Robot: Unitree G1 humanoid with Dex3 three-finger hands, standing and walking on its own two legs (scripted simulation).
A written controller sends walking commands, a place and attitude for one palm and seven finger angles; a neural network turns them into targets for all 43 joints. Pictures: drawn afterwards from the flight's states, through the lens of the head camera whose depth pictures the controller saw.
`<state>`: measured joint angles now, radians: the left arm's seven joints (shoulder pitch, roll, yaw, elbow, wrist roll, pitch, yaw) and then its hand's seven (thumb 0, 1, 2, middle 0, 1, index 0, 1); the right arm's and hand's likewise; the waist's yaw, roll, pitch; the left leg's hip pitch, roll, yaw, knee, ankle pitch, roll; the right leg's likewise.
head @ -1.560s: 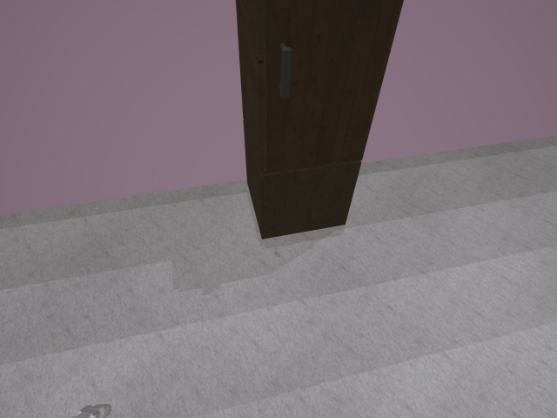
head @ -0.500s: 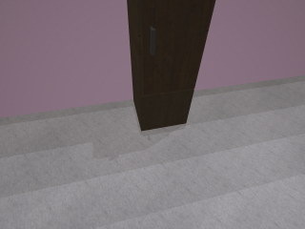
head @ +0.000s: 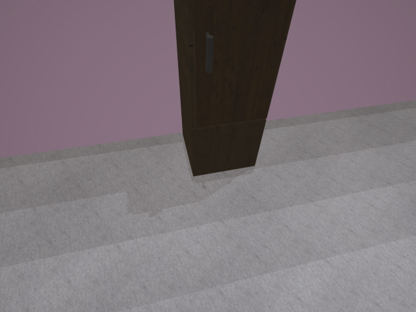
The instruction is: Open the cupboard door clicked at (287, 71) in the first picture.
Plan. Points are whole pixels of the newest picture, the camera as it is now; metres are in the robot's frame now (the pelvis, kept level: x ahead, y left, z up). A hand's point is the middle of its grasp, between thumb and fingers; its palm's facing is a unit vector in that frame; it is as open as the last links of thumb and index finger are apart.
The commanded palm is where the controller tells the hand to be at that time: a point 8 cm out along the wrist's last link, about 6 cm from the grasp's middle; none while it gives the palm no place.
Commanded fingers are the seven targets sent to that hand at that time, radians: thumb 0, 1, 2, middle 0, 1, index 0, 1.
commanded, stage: walk to a spot facing it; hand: left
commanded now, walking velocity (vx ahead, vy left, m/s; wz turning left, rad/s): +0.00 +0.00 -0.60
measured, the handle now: (208, 52) +0.99 +0.07 +0.04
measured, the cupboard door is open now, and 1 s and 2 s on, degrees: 0 0 0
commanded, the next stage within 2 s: none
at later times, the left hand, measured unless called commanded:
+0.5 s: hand out of the picture +0.05 +0.16 -0.17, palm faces -0.16 -0.95 -0.28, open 7.4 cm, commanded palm none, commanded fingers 0.00 0.90 0.90 -0.20 -0.30 -0.20 -0.30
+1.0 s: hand out of the picture +0.12 +0.18 -0.18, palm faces -0.40 -0.89 -0.22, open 7.4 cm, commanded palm none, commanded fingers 0.00 0.90 0.90 -0.20 -0.30 -0.20 -0.30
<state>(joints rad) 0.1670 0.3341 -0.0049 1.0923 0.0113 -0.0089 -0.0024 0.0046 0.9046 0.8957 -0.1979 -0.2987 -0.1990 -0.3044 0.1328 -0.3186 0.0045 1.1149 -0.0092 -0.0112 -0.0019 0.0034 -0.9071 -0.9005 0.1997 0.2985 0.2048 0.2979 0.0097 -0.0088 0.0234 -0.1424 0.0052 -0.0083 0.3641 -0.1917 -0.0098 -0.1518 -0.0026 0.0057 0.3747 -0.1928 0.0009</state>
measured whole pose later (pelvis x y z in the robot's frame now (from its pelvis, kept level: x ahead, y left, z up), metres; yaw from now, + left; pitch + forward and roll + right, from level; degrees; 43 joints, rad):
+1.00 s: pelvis -0.03 +0.02 -0.01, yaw -30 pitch +2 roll -1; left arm 0.27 0.25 0.09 0.92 0.02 0.07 -0.01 0.00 0.90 0.90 -0.20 -0.30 -0.20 -0.30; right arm 0.19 -0.22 -0.04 0.90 -0.01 0.00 -0.03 0.00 -0.91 -0.90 0.20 0.30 0.20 0.30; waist 0.03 -0.04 -0.02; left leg -0.22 -0.02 -0.02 0.48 -0.30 0.02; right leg -0.41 0.17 0.21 0.58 -0.30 -0.01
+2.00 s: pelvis +0.17 -0.26 -0.01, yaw -58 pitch +0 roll -3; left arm 0.37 0.19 0.05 1.07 0.02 -0.07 0.00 0.00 0.92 0.90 -0.19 -0.30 -0.20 -0.30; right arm 0.14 -0.15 -0.04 0.97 -0.03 -0.03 0.02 0.00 -0.91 -0.90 0.19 0.30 0.20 0.30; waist 0.05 0.00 0.00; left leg -0.48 0.12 0.10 0.68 -0.22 -0.03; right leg -0.06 0.07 -0.06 0.41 -0.36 -0.04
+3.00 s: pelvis +0.30 -0.42 -0.03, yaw -49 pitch +0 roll -2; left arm 0.16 0.24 0.10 0.94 0.02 0.07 0.02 0.00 0.91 0.90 -0.19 -0.30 -0.20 -0.30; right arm 0.21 -0.21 -0.08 0.92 -0.03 0.01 0.00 0.00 -0.92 -0.90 0.19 0.30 0.20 0.30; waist -0.02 -0.05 0.06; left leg -0.42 0.04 0.10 0.70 -0.28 0.05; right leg -0.50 -0.12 -0.11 1.15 -0.47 0.06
